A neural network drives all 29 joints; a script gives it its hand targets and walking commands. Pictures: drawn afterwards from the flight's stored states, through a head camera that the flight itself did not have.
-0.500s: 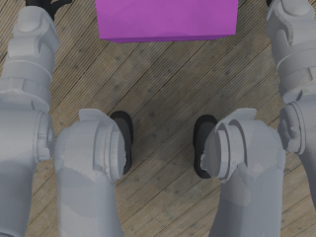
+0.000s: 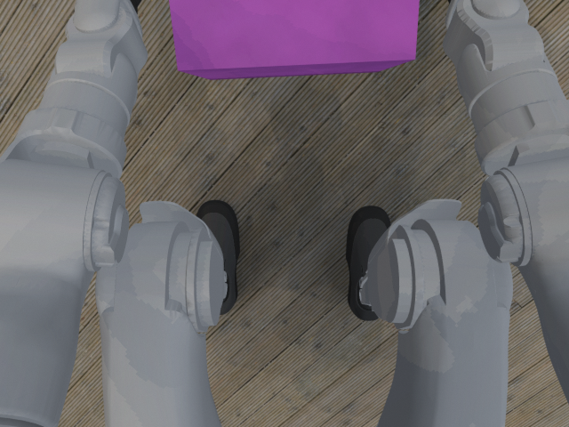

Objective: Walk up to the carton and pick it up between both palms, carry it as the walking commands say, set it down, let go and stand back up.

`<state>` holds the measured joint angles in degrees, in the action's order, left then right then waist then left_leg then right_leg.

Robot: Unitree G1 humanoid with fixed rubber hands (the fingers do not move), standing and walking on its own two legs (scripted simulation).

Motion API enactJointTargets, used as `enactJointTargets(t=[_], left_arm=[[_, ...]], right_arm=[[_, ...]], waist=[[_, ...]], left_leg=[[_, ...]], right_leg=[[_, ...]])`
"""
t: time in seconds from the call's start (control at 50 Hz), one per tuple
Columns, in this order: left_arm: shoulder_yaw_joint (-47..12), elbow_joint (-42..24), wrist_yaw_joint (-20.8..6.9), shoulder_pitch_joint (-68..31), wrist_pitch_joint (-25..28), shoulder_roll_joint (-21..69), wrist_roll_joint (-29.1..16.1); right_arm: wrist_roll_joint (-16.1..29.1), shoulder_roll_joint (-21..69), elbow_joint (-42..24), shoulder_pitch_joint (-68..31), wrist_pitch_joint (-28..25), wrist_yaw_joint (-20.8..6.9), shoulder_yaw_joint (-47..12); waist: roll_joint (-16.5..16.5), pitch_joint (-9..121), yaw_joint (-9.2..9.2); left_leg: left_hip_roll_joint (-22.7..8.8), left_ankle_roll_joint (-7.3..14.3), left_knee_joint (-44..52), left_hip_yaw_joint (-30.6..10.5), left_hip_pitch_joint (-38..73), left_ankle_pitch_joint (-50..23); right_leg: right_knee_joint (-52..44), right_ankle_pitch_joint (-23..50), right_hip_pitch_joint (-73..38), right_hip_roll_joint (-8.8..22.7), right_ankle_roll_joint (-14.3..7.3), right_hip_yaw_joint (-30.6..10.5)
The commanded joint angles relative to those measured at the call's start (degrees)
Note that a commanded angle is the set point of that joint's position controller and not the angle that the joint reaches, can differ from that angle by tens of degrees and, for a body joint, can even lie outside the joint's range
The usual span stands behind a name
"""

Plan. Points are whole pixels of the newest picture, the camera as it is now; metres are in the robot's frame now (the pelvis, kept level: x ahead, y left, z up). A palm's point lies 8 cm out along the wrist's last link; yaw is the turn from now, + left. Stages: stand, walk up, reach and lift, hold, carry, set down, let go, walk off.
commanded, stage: reach and lift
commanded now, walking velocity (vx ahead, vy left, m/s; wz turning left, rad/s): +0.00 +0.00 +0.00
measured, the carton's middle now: (292, 9) +0.53 +0.01 -0.27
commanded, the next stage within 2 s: none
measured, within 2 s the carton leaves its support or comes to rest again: leaves its support in 0.84 s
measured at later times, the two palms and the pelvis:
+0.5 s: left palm out of the picture +0.53 +0.18 -0.19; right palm out of the picture +0.54 -0.17 -0.19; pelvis +0.00 +0.00 -0.01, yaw -1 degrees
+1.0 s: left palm (105, 3) +0.51 +0.19 -0.17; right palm out of the picture +0.55 -0.15 -0.16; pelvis -0.01 +0.00 +0.00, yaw -1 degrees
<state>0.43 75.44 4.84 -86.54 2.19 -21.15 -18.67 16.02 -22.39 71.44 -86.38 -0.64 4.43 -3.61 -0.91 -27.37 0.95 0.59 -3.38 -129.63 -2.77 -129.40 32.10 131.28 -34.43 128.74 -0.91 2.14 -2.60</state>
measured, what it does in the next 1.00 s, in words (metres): stands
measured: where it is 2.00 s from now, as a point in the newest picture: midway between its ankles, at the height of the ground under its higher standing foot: (291, 277)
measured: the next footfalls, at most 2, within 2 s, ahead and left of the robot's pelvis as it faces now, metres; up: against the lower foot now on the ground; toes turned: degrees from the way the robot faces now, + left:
none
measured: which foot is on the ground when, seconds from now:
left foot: down 0.00-1.00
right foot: down 0.00-1.00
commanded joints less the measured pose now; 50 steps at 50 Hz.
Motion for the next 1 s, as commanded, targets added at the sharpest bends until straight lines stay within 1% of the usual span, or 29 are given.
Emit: enactJointTargets(t=[0.0, 0.02, 0.04, 0.06, 0.08, 0.12, 0.16, 0.22, 0.26, 0.3, 0.32, 0.36, 0.4, 0.42, 0.44, 0.48, 0.54, 0.56, 0.6, 0.64, 0.7, 0.74, 0.76, 0.78, 0.84, 0.86, 0.9, 0.96, 0.98], left_arm=[[1.26, -6.07, 0.4, -7.44, 2.02, 4.4, 1.41], [1.31, -5.38, 0.4, -6.98, 2.16, 5.02, 1.69], [1.91, -4.36, 0.37, -6.36, 2.29, 4.98, 2.52], [0.01, -4.43, -0.21, -7.52, 2.15, 8.14, 1.39], [0.38, -5.35, -0.42, -8.85, 2.43, 9.01, 1.43], [-0.63, -5.43, -1.09, -10.12, 2.36, 11.58, 1.31], [-2.27, -6.08, -2.33, -11.96, 2.21, 16.96, 1.14], [-3.57, -6.02, -4.65, -14.42, 1.07, 25.32, 2.15], [-3.6, -7.46, -6.36, -16.32, 0.33, 29.97, 2.9], [-3.01, -7.56, -7.83, -16.96, -0.51, 35.16, 3.9], [-3.58, -7.77, -8.79, -17.21, -1.29, 37.75, 4.14], [-3.16, -8.82, -9.98, -16.3, -2.09, 41.26, 4.49], [-2.41, -9.81, -10.82, -16.47, -2.67, 43.43, 5.13], [-2.62, -10.16, -11.0, -16.08, -3.01, 44.54, 5.48], [-2.56, -10.71, -11.11, -16.83, -3.19, 44.37, 5.34], [-2.63, -11.73, -11.61, -16.54, -3.51, 46.74, 4.94], [-2.06, -11.85, -12.21, -16.31, -4.1, 48.47, 5.16], [-2.29, -12.45, -12.25, -16.29, -4.25, 49.05, 5.03], [-2.51, -13.73, -12.36, -17.08, -4.41, 49.17, 4.71], [-4.38, -16.32, -12.14, -18.54, -4.51, 50.64, 3.5], [-6.13, -20.09, -11.96, -19.31, -4.59, 51.85, 2.38], [-7.54, -22.82, -12.07, -21.85, -4.85, 53.23, 0.69], [-8.44, -24.96, -12.07, -23.58, -5.13, 53.1, -0.37], [-9.41, -26.39, -12.01, -24.73, -5.55, 53.3, -1.19], [-12.07, -33.07, -11.78, -30.08, -5.45, 53.76, -3.48], [-12.47, -35.35, -11.71, -31.29, -5.55, 53.69, -3.6], [-13.18, -35.29, -11.6, -34.04, -5.88, 54.07, -3.62], [-14.13, -41.51, -11.17, -38.11, -6.54, 52.59, -3.7], [-14.35, -41.63, -11.06, -39.75, -6.92, 52.89, -4.0]], right_arm=[[-0.09, 4.33, -7.38, -12.6, -2.06, -0.77, -0.2], [0.11, 5.32, -7.23, -12.15, -2.18, -0.74, -0.7], [0.22, 6.58, -6.82, -12.67, -1.89, -1.05, -1.36], [0.37, 8.6, -6.92, -13.17, -2.04, -1.33, -2.12], [0.27, 9.41, -6.76, -13.93, -1.98, -1.32, -2.55], [-0.27, 11.98, -5.86, -14.15, -1.7, -1.71, -2.64], [-0.41, 16.98, -7.25, -17.27, -1.76, -2.57, -3.79], [-0.77, 27.13, -7.88, -20.65, -0.56, -5.38, -4.69], [-1.83, 31.78, -9.89, -22.5, 0.0, -6.85, -5.46], [-1.45, 37.33, -9.75, -24.38, 1.03, -8.82, -6.44], [-2.36, 39.0, -9.99, -24.36, 1.3, -9.66, -5.91], [-3.29, 41.62, -10.52, -23.04, 1.96, -10.82, -5.04], [-3.33, 44.49, -11.45, -23.82, 2.41, -11.79, -5.75], [-2.97, 45.36, -11.83, -23.78, 2.54, -12.08, -5.99], [-3.08, 45.61, -11.25, -23.46, 2.89, -12.44, -5.18], [-2.83, 47.4, -12.77, -23.45, 2.7, -12.62, -5.44], [-3.48, 48.62, -13.63, -23.89, 3.15, -13.21, -5.2], [-3.16, 48.19, -15.17, -24.23, 2.95, -13.2, -5.33], [-2.57, 48.93, -15.65, -24.39, 3.14, -13.17, -5.71], [-1.92, 50.46, -17.34, -24.98, 3.34, -12.8, -6.19], [-0.61, 52.14, -20.63, -26.56, 3.41, -12.7, -7.42], [-0.02, 53.08, -22.93, -27.8, 3.78, -12.31, -7.9], [0.03, 53.15, -23.22, -28.13, 4.34, -12.02, -7.93], [0.45, 53.52, -24.81, -28.76, 4.74, -11.89, -8.31], [0.02, 55.02, -25.21, -28.5, 5.65, -11.63, -7.88], [-0.31, 55.83, -25.68, -28.93, 5.9, -11.5, -7.78], [-1.49, 56.4, -24.28, -28.85, 6.7, -11.59, -6.79], [-1.52, 57.0, -27.1, -30.47, 7.83, -11.64, -6.66], [-2.1, 56.61, -27.01, -30.93, 8.34, -11.67, -6.17]], waist=[[3.73, 68.45, 1.27], [3.54, 68.7, 1.43], [4.56, 67.71, 2.77], [4.25, 68.47, 1.22], [4.36, 68.59, 1.7], [3.79, 67.89, 0.93], [3.61, 67.55, 1.12], [3.11, 65.91, 1.88], [4.93, 65.13, 1.82], [4.7, 64.0, 3.84], [4.19, 62.93, 2.51], [4.21, 62.3, 2.18], [5.31, 62.99, 2.98], [4.17, 62.82, 4.04], [4.54, 62.59, 3.3], [4.05, 63.42, 3.08], [5.35, 63.2, 3.18], [4.45, 65.0, 3.15], [4.74, 66.46, 3.97], [4.62, 71.59, 3.07], [4.19, 78.67, 3.83], [4.96, 85.16, 3.56], [4.92, 89.19, 2.31], [4.48, 93.34, 2.71], [3.92, 99.7, 0.72], [3.84, 100.42, 1.29], [3.29, 97.85, 0.26], [3.1, 107.49, 0.34], [2.91, 106.99, -1.18]], left_leg=[[1.86, 1.52, 10.7, 4.14, 29.28, -23.1], [1.65, 1.28, 10.73, 4.42, 28.48, -22.96], [1.87, 1.72, 10.79, 4.62, 27.7, -22.6], [1.89, 1.68, 10.86, 4.29, 27.63, -22.11], [2.01, 1.48, 10.07, 4.93, 26.39, -22.07], [2.07, 1.21, 10.94, 4.82, 26.47, -21.01], [2.51, 1.28, 10.93, 5.04, 25.46, -20.62], [2.83, 1.55, 11.1, 5.05, 24.67, -18.74], [3.08, 1.61, 10.7, 5.49, 23.68, -18.57], [3.19, 2.0, 10.26, 5.76, 23.17, -18.35], [3.29, 2.01, 10.19, 5.64, 22.05, -16.76], [3.65, 1.87, 9.55, 5.81, 23.26, -18.38], [3.73, 2.06, 9.03, 6.46, 22.6, -18.51], [3.66, 2.09, 9.0, 6.35, 23.48, -19.86], [3.67, 2.25, 9.08, 5.98, 23.4, -19.92], [3.77, 2.32, 8.92, 6.18, 23.94, -20.82], [4.11, 2.39, 8.9, 5.9, 24.11, -21.28], [4.01, 2.4, 8.5, 6.15, 25.53, -22.84], [4.2, 2.58, 8.31, 6.24, 25.86, -23.68], [4.35, 2.42, 8.35, 6.29, 28.54, -25.44], [4.65, 2.64, 8.09, 6.82, 32.14, -28.56], [5.07, 2.51, 7.9, 7.35, 33.42, -28.43], [4.85, 2.28, 8.15, 7.65, 34.4, -27.65], [5.05, 2.06, 8.31, 7.89, 36.43, -27.86], [5.43, 1.45, 8.07, 8.6, 39.52, -29.36], [5.73, 1.52, 8.8, 8.42, 40.52, -29.47], [5.78, 1.16, 9.74, 8.79, 38.74, -24.96], [6.07, 1.27, 10.38, 9.39, 42.93, -25.42], [6.24, 1.23, 10.4, 9.54, 43.16, -22.98]], right_leg=[[-13.22, 22.51, -26.37, -1.13, -0.24, 3.38], [-13.39, 23.09, -27.58, -1.2, -0.11, 3.17], [-13.62, 22.6, -27.24, -1.16, 0.1, 3.0], [-13.55, 22.48, -27.74, -1.08, -0.21, 3.13], [-14.15, 22.63, -28.28, -1.19, -0.27, 2.4], [-14.0, 22.18, -28.39, -1.58, -0.36, 2.81], [-13.76, 21.94, -28.06, -1.83, -0.76, 2.9], [-13.71, 20.19, -26.66, -2.35, -0.9, 3.02], [-13.83, 19.97, -26.71, -2.93, -0.74, 3.28], [-13.44, 19.01, -25.25, -3.16, -0.91, 2.88], [-13.19, 18.0, -24.31, -3.18, -1.28, 3.2], [-13.07, 18.45, -23.23, -3.63, -1.12, 3.73], [-12.82, 19.13, -24.08, -3.5, -1.15, 3.76], [-12.46, 19.93, -23.35, -3.95, -1.15, 3.61], [-12.11, 19.68, -22.2, -3.95, -1.11, 4.21], [-12.18, 21.04, -23.18, -4.34, -1.31, 4.34], [-12.0, 21.26, -23.45, -4.41, -1.32, 4.73], [-12.09, 22.0, -23.28, -4.61, -1.27, 4.77], [-11.73, 23.44, -24.63, -4.55, -1.39, 4.67], [-11.42, 25.19, -27.21, -5.03, -1.24, 5.47], [-11.13, 27.8, -30.43, -5.52, -1.16, 5.5], [-11.22, 28.51, -34.68, -5.61, -1.26, 5.75], [-11.23, 28.96, -38.17, -5.54, -1.25, 6.1], [-11.0, 29.48, -40.74, -5.5, -1.34, 6.2], [-10.86, 31.29, -43.64, -5.57, -1.07, 7.11], [-11.02, 30.44, -42.61, -5.83, -1.05, 7.63], [-11.72, 26.81, -41.61, -5.4, -1.13, 7.56], [-12.06, 27.09, -45.56, -5.29, -0.97, 7.99], [-12.46, 24.66, -45.1, -5.2, -1.07, 8.29]])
